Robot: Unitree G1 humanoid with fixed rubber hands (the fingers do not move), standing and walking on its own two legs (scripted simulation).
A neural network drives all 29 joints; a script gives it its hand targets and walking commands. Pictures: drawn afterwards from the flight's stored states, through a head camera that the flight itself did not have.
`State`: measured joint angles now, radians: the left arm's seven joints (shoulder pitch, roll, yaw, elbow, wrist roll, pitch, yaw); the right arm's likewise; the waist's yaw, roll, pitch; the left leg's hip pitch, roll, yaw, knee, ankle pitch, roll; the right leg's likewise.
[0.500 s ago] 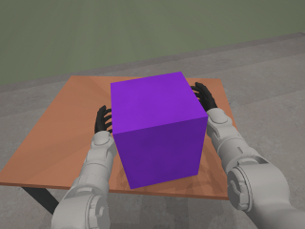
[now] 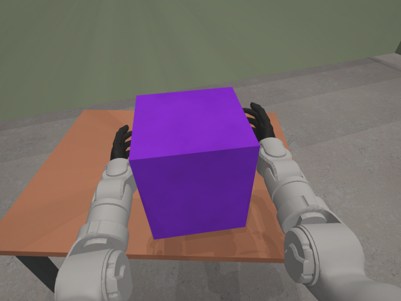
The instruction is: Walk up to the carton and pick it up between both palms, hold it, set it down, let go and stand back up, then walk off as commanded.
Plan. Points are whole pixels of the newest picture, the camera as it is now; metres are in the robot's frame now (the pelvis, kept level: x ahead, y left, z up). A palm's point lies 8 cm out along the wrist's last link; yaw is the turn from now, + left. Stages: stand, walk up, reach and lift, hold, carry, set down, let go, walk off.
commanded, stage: reach and lift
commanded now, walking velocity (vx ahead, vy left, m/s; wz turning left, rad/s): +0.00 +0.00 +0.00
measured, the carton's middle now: (192, 163) +0.39 +0.06 +0.10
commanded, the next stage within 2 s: hold in 1.30 s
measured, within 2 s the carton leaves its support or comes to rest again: neither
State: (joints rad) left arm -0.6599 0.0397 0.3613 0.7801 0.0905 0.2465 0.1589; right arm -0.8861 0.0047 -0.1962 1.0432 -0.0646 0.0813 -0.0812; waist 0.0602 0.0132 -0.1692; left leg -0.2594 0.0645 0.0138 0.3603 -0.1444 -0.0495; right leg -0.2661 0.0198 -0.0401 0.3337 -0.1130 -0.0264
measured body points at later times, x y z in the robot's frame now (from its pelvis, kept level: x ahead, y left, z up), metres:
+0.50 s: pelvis -0.01 +0.01 +0.00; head -0.07 +0.01 +0.45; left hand +0.37 +0.22 +0.14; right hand +0.40 -0.08 +0.17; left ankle +0.02 +0.15 -0.75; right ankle +0.04 -0.10 -0.75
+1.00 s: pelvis -0.01 +0.01 +0.00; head -0.07 +0.01 +0.45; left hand +0.37 +0.22 +0.16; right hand +0.40 -0.09 +0.19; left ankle +0.02 +0.15 -0.75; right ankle +0.04 -0.10 -0.75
